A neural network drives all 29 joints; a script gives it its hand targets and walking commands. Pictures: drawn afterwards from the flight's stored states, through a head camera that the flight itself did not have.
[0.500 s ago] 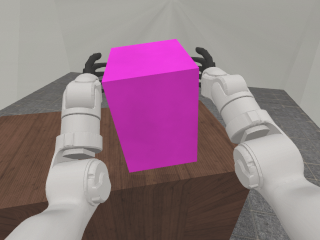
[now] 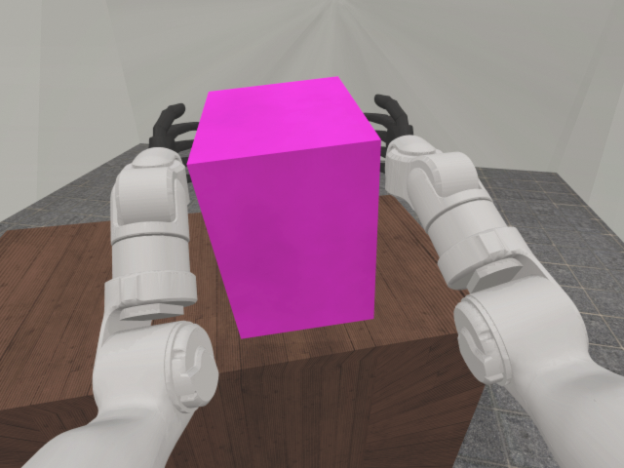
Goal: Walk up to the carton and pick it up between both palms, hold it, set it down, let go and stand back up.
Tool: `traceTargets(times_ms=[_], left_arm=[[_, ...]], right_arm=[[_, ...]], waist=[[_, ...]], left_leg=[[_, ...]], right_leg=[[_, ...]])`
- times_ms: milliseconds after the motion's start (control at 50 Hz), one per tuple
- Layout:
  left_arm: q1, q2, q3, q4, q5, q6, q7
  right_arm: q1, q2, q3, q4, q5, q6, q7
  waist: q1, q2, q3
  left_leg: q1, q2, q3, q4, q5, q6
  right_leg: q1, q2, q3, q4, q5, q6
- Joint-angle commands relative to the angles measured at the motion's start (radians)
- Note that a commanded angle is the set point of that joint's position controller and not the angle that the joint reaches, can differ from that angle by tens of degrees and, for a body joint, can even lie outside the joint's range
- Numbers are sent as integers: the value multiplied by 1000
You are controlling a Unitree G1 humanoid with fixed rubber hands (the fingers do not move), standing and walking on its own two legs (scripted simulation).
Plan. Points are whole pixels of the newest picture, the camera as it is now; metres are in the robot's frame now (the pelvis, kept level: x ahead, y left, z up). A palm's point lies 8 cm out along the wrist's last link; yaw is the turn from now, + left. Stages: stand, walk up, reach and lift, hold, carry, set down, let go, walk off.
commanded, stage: hold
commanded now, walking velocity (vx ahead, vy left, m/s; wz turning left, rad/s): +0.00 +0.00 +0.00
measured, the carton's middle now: (290, 204) +0.41 +0.01 +0.23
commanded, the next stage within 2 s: set down in 1.22 s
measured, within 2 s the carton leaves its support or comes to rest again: neither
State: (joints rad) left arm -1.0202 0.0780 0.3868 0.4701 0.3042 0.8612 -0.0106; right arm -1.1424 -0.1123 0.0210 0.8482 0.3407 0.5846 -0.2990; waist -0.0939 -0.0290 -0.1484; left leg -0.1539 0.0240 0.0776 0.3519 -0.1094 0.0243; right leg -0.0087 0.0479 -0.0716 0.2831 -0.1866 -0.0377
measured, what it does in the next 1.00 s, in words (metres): stands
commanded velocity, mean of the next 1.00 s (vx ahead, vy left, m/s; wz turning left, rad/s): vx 0.00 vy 0.00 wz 0.00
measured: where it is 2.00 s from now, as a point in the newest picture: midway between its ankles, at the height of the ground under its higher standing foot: outside the picture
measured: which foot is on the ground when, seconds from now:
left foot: down 0.00-1.00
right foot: down 0.00-1.00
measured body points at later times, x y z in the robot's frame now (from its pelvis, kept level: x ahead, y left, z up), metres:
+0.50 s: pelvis +0.01 -0.01 +0.00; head -0.09 +0.02 +0.44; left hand +0.40 +0.15 +0.31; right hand +0.39 -0.13 +0.31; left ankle +0.06 +0.10 -0.75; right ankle -0.01 -0.09 -0.75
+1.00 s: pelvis +0.00 +0.00 +0.00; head -0.09 +0.02 +0.44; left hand +0.39 +0.14 +0.31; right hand +0.38 -0.14 +0.31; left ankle +0.06 +0.10 -0.75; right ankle -0.01 -0.09 -0.75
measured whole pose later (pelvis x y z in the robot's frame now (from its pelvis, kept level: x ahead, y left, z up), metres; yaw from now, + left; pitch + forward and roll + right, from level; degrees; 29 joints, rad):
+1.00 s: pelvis +0.00 +0.00 +0.00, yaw -1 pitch -4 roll -1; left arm -1.05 0.06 0.39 0.54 0.29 0.81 0.03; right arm -1.16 -0.14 0.04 0.91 0.34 0.57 -0.28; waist -0.09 -0.02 -0.17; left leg -0.19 0.03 0.09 0.35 -0.10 0.03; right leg -0.05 0.05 -0.05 0.29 -0.17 -0.04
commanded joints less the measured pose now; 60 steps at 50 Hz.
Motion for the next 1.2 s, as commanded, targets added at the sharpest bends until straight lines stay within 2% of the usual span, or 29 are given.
traceTargets(times_ms=[0,20,40,60,100,160,200,220,300,320,380,440,500,540,560,580,600,700,740,820,880,900,980,1000,1020,1060,1080,1100,1180], left_arm=[[-711,-568,-300,64,-190,-85,-150],[-746,-564,-299,40,-193,-92,-143],[-782,-609,-354,-57,-229,-107,-131],[-855,-592,-353,-34,-246,-130,-116],[-798,-602,-339,11,-239,-131,-99],[-823,-582,-280,88,-206,-152,-87],[-826,-571,-274,67,-201,-148,-87],[-811,-583,-289,12,-224,-147,-81],[-737,-497,-193,113,-167,-142,-96],[-762,-495,-203,41,-173,-144,-99],[-749,-507,-240,12,-176,-127,-113],[-734,-540,-294,-16,-203,-121,-129],[-741,-534,-268,6,-184,-119,-133],[-670,-548,-306,-5,-202,-105,-141],[-674,-555,-320,-30,-203,-98,-144],[-640,-551,-316,-29,-194,-83,-149],[-679,-566,-338,-30,-193,-88,-158],[-737,-596,-370,-125,-218,-82,-138],[-762,-556,-305,-35,-182,-93,-132],[-753,-549,-306,-68,-203,-101,-114],[-778,-537,-295,-68,-215,-125,-89],[-778,-518,-254,13,-190,-132,-89],[-775,-529,-245,85,-186,-138,-96],[-730,-502,-233,100,-176,-132,-104],[-713,-525,-255,44,-173,-123,-109],[-725,-554,-265,108,-190,-114,-119],[-791,-534,-257,161,-189,-137,-133],[-762,-574,-293,109,-191,-129,-130],[-765,-579,-282,118,-218,-131,-133]], right_arm=[[-755,482,62,-185,82,-48,149],[-756,489,56,-173,81,-47,159],[-703,501,64,-164,99,-49,159],[-754,496,49,-128,92,-66,176],[-736,493,42,-126,86,-71,181],[-805,505,39,-101,82,-92,197],[-752,512,48,-40,78,-79,196],[-771,522,56,-133,89,-90,190],[-800,556,107,-143,98,-85,168],[-749,582,113,-145,101,-76,158],[-748,569,118,-194,129,-72,136],[-738,552,115,-240,128,-65,114],[-770,564,129,-261,135,-61,105],[-735,527,140,-324,134,-58,90],[-704,503,133,-295,139,-46,90],[-700,494,141,-306,143,-36,88],[-688,495,129,-270,146,-36,90],[-682,492,121,-261,166,-33,120],[-744,511,105,-202,144,-40,140],[-745,525,127,-247,147,-47,153],[-777,588,151,-271,150,-65,153],[-813,586,141,-246,129,-71,153],[-794,558,71,-178,77,-81,156],[-778,568,93,-196,74,-79,146],[-730,544,79,-190,82,-70,146],[-780,505,58,-187,81,-70,137],[-814,508,33,-134,57,-74,140],[-774,485,29,-135,61,-70,144],[-790,496,26,-170,77,-74,135]], waist=[[-18,71,-197],[-8,89,-210],[-33,156,-295],[-15,141,-340],[-19,130,-311],[26,100,-303],[18,104,-285],[15,91,-348],[65,-10,-301],[48,-4,-318],[31,34,-332],[-15,36,-326],[-5,37,-310],[-31,40,-309],[-47,71,-299],[-41,47,-264],[-53,85,-268],[-31,143,-276],[1,96,-226],[4,65,-318],[31,42,-373],[54,21,-327],[25,33,-277],[28,-4,-254],[9,33,-268],[-17,48,-256],[-16,56,-229],[-31,103,-252],[-34,80,-250]], left_leg=[[127,11,-100,-70,-97,-41],[102,18,-107,-82,-121,-38],[146,31,-119,-79,-62,-63],[175,35,-129,-68,-76,-69],[168,32,-124,-60,-37,-65],[150,36,-131,-72,-83,-52],[143,25,-120,-61,-35,-51],[179,21,-116,-45,22,-49],[210,-27,-78,-4,92,-8],[211,-32,-82,8,115,-13],[243,-43,-81,30,152,-23],[265,-43,-89,32,178,-42],[268,-50,-90,28,168,-37],[290,-49,-88,43,184,-49],[279,-40,-100,34,195,-63],[272,-33,-106,30,200,-62],[276,-30,-107,25,178,-70],[205,-6,-113,-6,151,-86],[199,-15,-103,-13,93,-59],[216,-4,-112,-18,100,-50],[224,-23,-101,2,109,-31],[205,-28,-92,-13,34,-23],[173,-14,-86,-24,-24,-25],[168,-28,-75,-11,1,-13],[183,-22,-85,-18,23,-24],[178,-19,-96,-21,-5,-36],[162,-14,-95,-31,-75,-36],[160,-1,-99,-41,-56,-48],[168,-11,-101,-21,7,-53]], right_leg=[[-130,12,90,-58,-10,53],[-126,16,92,-50,-19,56],[-101,21,90,-25,71,52],[-135,18,88,-33,33,45],[-146,16,95,-41,58,47],[-154,13,87,-36,14,58],[-142,8,96,-43,43,53],[-129,6,98,-41,104,62],[-141,-1,98,-61,143,86],[-111,-2,102,-48,184,93],[-122,-10,109,-44,256,96],[-118,-4,99,-46,327,100],[-127,-6,92,-51,312,106],[-107,-6,94,-48,355,104],[-97,1,91,-47,352,90],[-89,7,90,-45,329,89],[-107,7,88,-54,285,77],[-76,22,80,-40,171,50],[-137,15,78,-59,101,56],[-111,22,79,-47,125,57],[-112,21,77,-50,147,75],[-158,15,78,-70,46,81],[-180,1,92,-68,5,68],[-164,-3,98,-73,22,77],[-162,4,96,-63,61,75],[-157,1,99,-64,64,70],[-196,-8,104,-79,-15,67],[-168,5,97,-59,16,55],[-133,-6,104,-63,99,63]])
